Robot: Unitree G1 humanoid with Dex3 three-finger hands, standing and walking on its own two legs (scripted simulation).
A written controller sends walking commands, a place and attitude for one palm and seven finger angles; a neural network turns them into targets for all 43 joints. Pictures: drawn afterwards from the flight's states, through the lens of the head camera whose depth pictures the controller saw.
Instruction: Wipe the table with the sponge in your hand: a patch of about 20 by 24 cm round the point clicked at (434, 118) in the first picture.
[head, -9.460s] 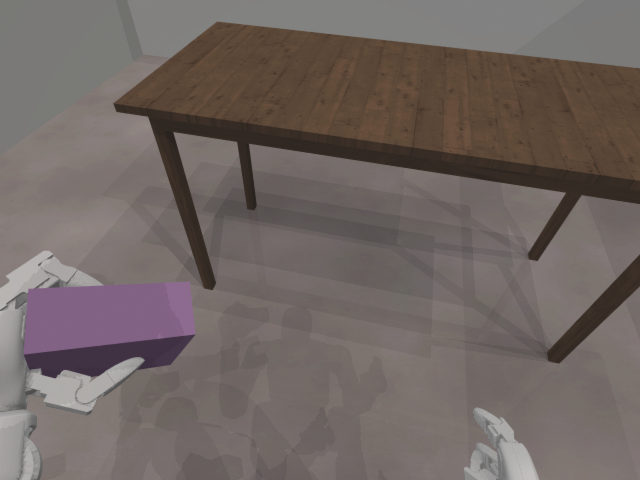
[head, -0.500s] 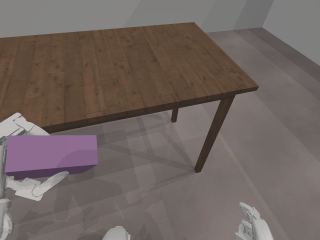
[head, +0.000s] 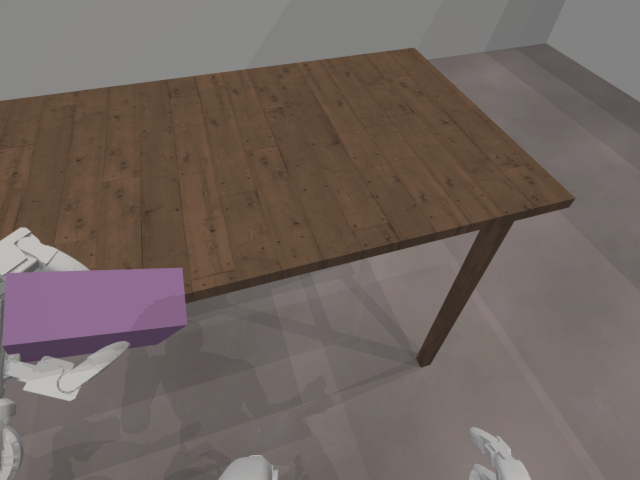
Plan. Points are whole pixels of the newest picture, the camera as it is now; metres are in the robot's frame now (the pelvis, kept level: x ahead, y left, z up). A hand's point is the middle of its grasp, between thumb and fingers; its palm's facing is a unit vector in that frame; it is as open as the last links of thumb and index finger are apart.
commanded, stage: shuffle to correct the standing spot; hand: left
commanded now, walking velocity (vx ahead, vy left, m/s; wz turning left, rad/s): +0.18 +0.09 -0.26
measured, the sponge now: (123, 313) +0.23 +0.21 +0.15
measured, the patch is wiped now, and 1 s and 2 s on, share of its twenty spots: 0.00 0.00 0.00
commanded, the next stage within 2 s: come to a stop and stand still in 0.26 s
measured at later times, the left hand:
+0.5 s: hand (103, 222) +0.32 +0.26 +0.17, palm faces +0.39 -0.82 -0.42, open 9.5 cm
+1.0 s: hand (76, 179) +0.35 +0.30 +0.20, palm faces +0.40 -0.77 -0.49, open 9.5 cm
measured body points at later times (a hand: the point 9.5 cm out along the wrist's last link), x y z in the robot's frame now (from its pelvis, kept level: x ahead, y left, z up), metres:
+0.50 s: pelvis +0.09 +0.03 +0.00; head +0.10 +0.02 +0.45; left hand +0.29 +0.30 +0.20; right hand +0.24 -0.20 -0.10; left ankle +0.09 +0.15 -0.69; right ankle +0.09 -0.06 -0.73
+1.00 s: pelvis +0.09 +0.03 +0.00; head +0.12 +0.04 +0.45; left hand +0.33 +0.33 +0.23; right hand +0.27 -0.19 -0.08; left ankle +0.15 +0.15 -0.73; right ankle +0.08 -0.06 -0.73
